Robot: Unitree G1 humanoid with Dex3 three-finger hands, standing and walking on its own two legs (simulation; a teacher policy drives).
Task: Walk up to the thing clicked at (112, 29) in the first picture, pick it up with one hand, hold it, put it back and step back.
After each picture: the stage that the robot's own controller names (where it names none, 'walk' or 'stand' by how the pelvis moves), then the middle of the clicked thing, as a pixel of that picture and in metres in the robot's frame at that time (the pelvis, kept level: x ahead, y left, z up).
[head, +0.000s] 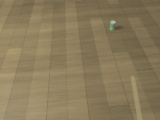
stand; (112, 25) +1.71 -0.30 -0.72
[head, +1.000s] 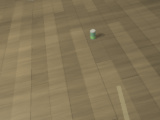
walk; (92, 34) +1.60 +0.07 -0.70
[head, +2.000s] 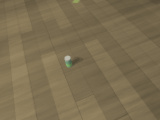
walk; (68, 61) +1.08 +0.32 -0.72
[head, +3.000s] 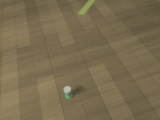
walk; (68, 92) +0.71 +0.26 -0.72
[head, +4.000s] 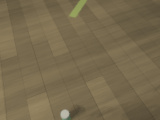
walk; (65, 116) +0.46 +0.20 -0.69
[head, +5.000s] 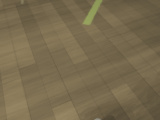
stand; out of the picture +0.43 -0.07 -0.69
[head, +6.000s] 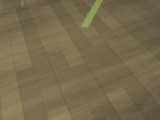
stand; out of the picture +0.40 +0.01 -0.71
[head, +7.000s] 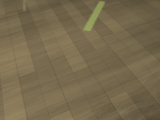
stand; out of the picture +0.37 -0.01 -0.72
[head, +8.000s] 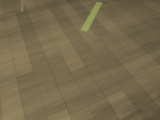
stand; out of the picture +0.39 +0.01 -0.73
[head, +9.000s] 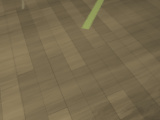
stand; out of the picture +0.37 +0.02 -0.73
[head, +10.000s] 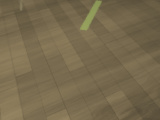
stand; out of the picture +0.38 +0.02 -0.73
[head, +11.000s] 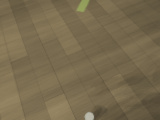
go down; (89, 118) +0.40 +0.01 -0.70
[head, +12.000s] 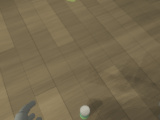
go down; (84, 112) +0.41 +0.00 -0.61
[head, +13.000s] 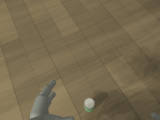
go down; (89, 105) +0.40 +0.00 -0.59
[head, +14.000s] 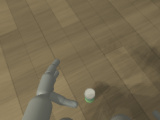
go down; (89, 95) +0.43 +0.00 -0.54
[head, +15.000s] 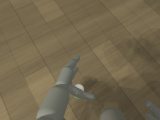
go down; (78, 91) +0.44 +0.00 -0.52
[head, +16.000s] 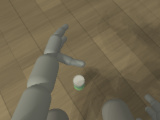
go down; (79, 83) +0.45 +0.00 -0.47
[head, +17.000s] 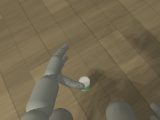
go down; (84, 84) +0.45 +0.00 -0.48
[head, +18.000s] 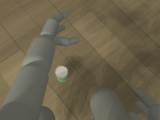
go down; (62, 74) +0.46 +0.00 -0.42
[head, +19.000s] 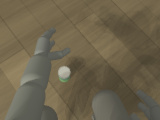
go down; (64, 74) +0.46 +0.01 -0.44
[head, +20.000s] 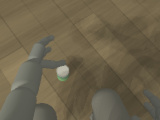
go down; (62, 73) +0.47 +0.01 -0.42
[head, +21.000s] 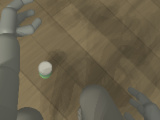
go down; (45, 70) +0.46 +0.02 -0.41
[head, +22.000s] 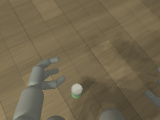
go down; (76, 91) +0.44 +0.00 -0.52
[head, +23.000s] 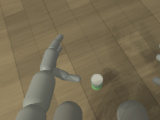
go down; (96, 82) +0.47 -0.02 -0.43
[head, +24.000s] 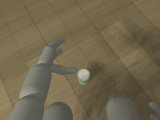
go down; (83, 77) +0.46 +0.00 -0.44
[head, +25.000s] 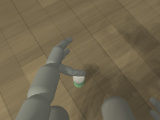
go down; (78, 80) +0.46 +0.00 -0.46
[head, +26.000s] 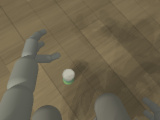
go down; (68, 77) +0.46 +0.00 -0.45
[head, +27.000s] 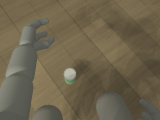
go down; (70, 76) +0.46 +0.00 -0.43
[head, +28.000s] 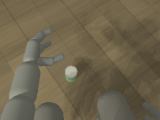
go down; (71, 74) +0.46 +0.00 -0.42
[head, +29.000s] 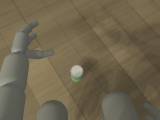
go down; (76, 73) +0.47 +0.00 -0.42
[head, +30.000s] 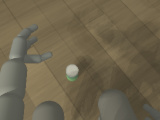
go down; (72, 73) +0.47 +0.00 -0.41
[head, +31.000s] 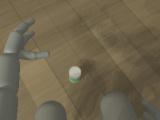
go down; (74, 75) +0.47 +0.00 -0.41
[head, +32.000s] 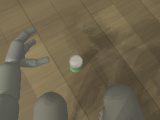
go down; (75, 64) +0.48 +0.01 -0.38
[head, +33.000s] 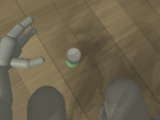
go down; (73, 58) +0.48 +0.02 -0.32
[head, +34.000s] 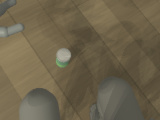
go down; (63, 58) +0.49 +0.03 -0.33
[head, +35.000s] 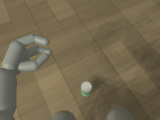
hold; (86, 89) +0.46 +0.00 -0.51
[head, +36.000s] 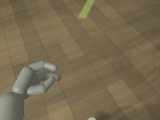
hold; out of the picture +0.40 +0.00 -0.67
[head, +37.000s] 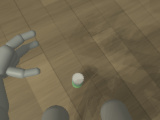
go down; (77, 80) +0.45 +0.00 -0.48
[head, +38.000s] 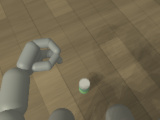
crouch; (84, 86) +0.47 +0.01 -0.48
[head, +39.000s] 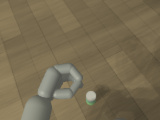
crouch; (90, 98) +0.45 +0.00 -0.57
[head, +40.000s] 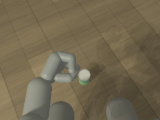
crouch; (84, 77) +0.46 +0.00 -0.46
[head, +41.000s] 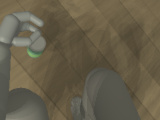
lower; (35, 47) +0.49 +0.06 -0.29
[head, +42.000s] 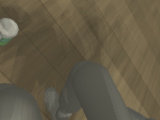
rest; (3, 32) +0.50 +0.09 -0.30
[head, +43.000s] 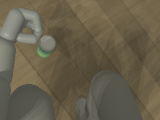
hold; (45, 47) +0.50 +0.07 -0.30
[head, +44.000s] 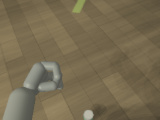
hold; (88, 117) +0.43 +0.00 -0.63
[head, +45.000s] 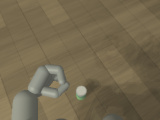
crouch; (81, 93) +0.45 +0.01 -0.55
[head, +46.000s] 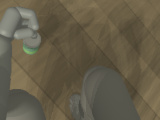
rest; (31, 43) +0.50 +0.06 -0.28
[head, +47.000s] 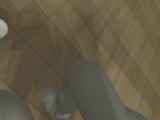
lower; out of the picture +0.51 +0.10 -0.28
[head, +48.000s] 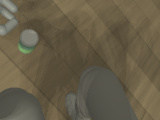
crouch; (27, 42) +0.51 +0.08 -0.29
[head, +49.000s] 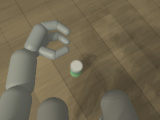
crouch; (76, 69) +0.49 +0.01 -0.41
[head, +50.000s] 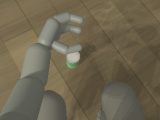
crouch; (72, 59) +0.50 +0.00 -0.35
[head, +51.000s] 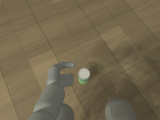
hold; (83, 76) +0.49 -0.01 -0.46
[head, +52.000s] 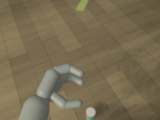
crouch; (90, 114) +0.44 -0.01 -0.63
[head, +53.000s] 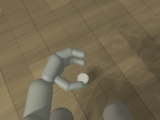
crouch; (82, 80) +0.47 +0.00 -0.49
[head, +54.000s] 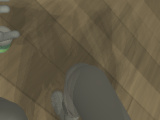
rest; (1, 40) +0.51 +0.09 -0.28
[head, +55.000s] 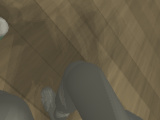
lower; out of the picture +0.51 +0.10 -0.30
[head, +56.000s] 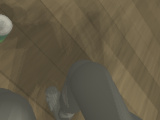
hold; out of the picture +0.51 +0.10 -0.28
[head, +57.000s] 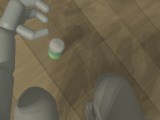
stand; (56, 49) +0.51 +0.04 -0.30
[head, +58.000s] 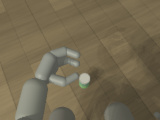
crouch; (84, 81) +0.48 +0.00 -0.48
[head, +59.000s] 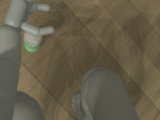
stand; (32, 41) +0.51 +0.05 -0.29
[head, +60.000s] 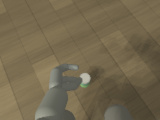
hold; (84, 80) +0.47 +0.00 -0.51
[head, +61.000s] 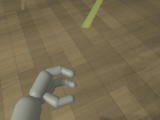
crouch; out of the picture +0.42 -0.01 -0.68
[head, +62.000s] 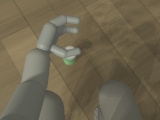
lower; (69, 56) +0.51 +0.00 -0.36
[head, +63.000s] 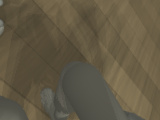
rest; out of the picture +0.52 +0.09 -0.30
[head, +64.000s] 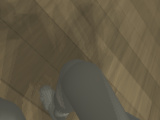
lower; out of the picture +0.52 +0.10 -0.29
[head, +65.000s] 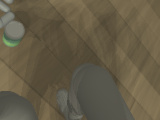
lower; (13, 34) +0.52 +0.08 -0.29
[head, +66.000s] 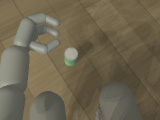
crouch; (70, 57) +0.51 +0.02 -0.36
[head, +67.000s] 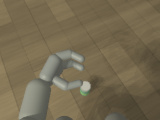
crouch; (85, 88) +0.48 -0.01 -0.54
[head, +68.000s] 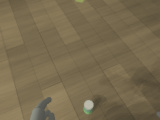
stand; (88, 107) +0.46 -0.01 -0.61
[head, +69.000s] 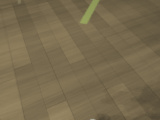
stand; out of the picture +0.42 -0.02 -0.66
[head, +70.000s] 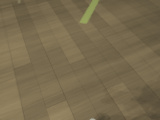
stand; out of the picture +0.43 -0.02 -0.66
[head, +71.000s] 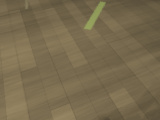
stand; out of the picture +0.44 -0.01 -0.72
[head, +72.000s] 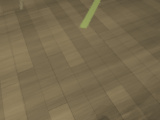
stand; out of the picture +0.44 +0.01 -0.72
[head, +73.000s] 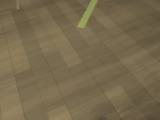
walk; out of the picture +0.42 +0.02 -0.72
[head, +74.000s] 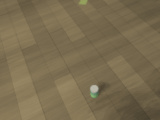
walk; (94, 91) +0.62 +0.01 -0.71
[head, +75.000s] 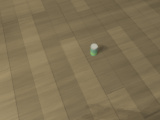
walk; (93, 49) +1.01 -0.06 -0.69
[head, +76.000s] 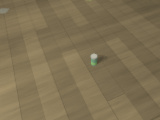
stand; (94, 59) +1.07 -0.02 -0.70
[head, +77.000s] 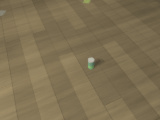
stand; (91, 63) +1.05 +0.00 -0.73
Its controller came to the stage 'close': yes
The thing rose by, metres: 0.00
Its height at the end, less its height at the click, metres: +0.00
